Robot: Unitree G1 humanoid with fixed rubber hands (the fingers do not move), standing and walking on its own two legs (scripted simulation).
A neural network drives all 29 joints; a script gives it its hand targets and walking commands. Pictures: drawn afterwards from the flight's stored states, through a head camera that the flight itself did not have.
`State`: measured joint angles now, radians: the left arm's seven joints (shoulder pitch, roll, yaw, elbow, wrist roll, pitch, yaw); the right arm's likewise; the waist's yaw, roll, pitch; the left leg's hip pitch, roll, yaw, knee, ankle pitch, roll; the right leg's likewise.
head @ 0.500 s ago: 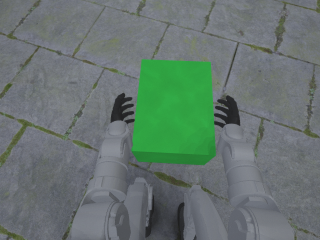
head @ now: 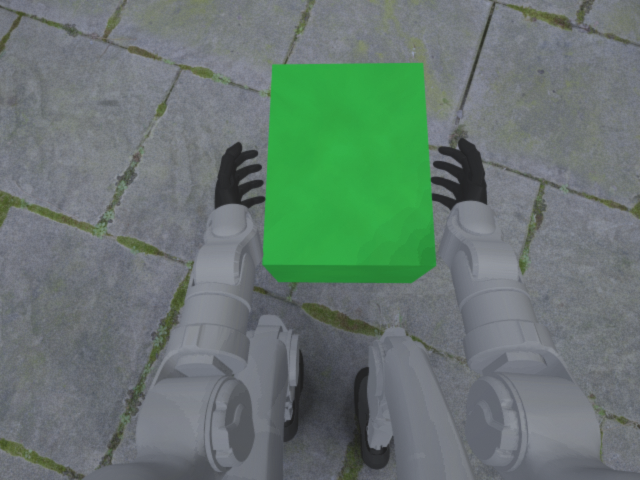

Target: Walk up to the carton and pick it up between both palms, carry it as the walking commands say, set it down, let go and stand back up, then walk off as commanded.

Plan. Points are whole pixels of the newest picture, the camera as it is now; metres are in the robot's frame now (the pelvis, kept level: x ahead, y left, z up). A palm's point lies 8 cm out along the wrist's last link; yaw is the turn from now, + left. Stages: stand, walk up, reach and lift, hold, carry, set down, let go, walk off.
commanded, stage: set down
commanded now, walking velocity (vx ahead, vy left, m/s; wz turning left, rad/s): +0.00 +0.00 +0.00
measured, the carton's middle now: (345, 180) +0.52 +0.00 -0.17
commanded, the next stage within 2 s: none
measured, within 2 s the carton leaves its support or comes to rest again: neither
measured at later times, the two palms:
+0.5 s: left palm (248, 206) +0.47 +0.15 -0.18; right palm (439, 204) +0.48 -0.14 -0.17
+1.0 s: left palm (248, 206) +0.50 +0.16 -0.25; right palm (418, 201) +0.51 -0.13 -0.24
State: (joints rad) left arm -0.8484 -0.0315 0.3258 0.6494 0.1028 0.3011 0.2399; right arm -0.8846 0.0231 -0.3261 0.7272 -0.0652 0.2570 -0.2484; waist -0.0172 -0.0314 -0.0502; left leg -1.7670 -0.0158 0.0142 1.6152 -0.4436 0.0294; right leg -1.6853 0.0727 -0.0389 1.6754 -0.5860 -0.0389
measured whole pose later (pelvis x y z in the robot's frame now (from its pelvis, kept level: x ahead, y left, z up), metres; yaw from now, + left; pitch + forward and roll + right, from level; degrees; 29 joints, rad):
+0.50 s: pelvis -0.03 -0.01 -0.06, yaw -1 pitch +25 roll +0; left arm -1.18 0.09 0.34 0.60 0.04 0.32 0.23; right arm -1.22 -0.08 -0.25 0.63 -0.01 0.31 -0.32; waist 0.02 -0.02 0.45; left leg -1.80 -0.03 -0.01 1.83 -0.46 -0.01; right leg -1.74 0.09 -0.06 1.90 -0.60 -0.06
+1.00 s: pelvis -0.05 +0.00 -0.11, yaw -2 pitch +26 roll -1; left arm -1.44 0.20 0.29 0.83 -0.02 0.34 0.27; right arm -1.49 -0.20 -0.23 0.89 0.02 0.31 -0.30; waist 0.04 -0.02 0.52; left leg -2.00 -0.04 0.00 1.97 -0.43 0.00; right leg -1.93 0.09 -0.05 2.05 -0.58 -0.04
